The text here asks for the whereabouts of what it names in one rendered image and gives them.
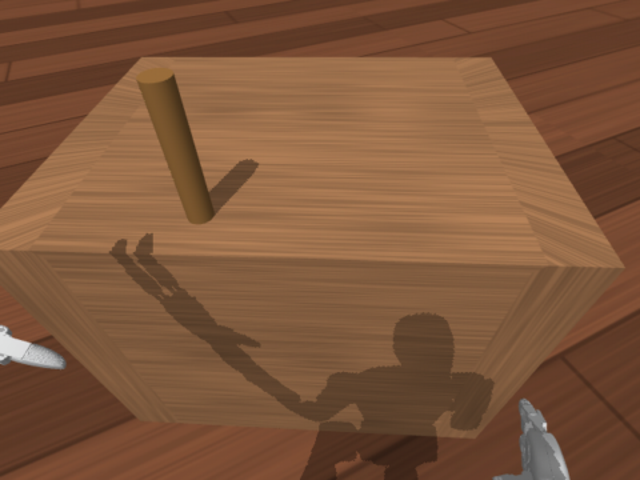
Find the left robot hand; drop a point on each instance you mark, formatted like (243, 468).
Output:
(27, 353)

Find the can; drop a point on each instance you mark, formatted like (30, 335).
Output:
(163, 101)

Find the right robot hand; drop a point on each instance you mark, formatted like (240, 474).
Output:
(542, 458)

